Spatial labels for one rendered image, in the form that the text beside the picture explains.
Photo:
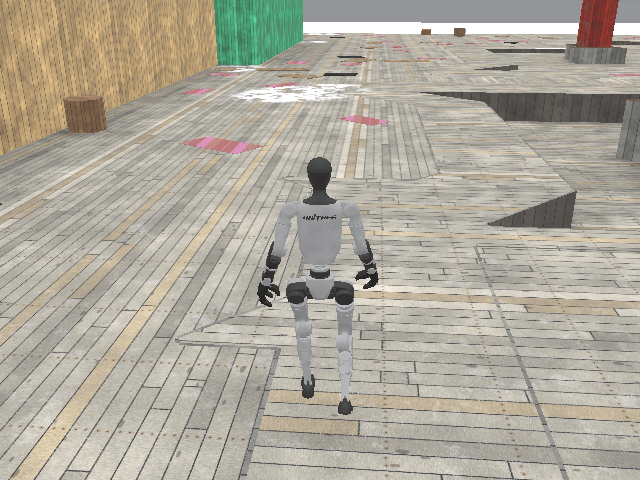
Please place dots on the robot right upper arm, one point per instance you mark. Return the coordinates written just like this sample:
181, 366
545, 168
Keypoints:
350, 210

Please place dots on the robot right thigh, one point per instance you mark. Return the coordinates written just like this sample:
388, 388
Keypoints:
344, 302

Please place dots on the left robot forearm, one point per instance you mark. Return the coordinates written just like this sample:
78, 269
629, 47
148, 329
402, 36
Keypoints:
270, 268

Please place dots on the humanoid robot torso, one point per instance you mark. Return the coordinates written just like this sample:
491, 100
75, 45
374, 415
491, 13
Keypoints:
319, 234

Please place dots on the robot left hand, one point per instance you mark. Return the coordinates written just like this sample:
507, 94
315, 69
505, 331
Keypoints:
263, 290

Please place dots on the right robot forearm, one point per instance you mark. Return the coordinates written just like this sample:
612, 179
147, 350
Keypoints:
368, 260

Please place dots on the robot left upper arm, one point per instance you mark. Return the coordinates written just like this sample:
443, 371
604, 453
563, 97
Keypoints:
288, 210

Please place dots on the robot right hand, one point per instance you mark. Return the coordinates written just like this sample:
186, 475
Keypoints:
363, 275

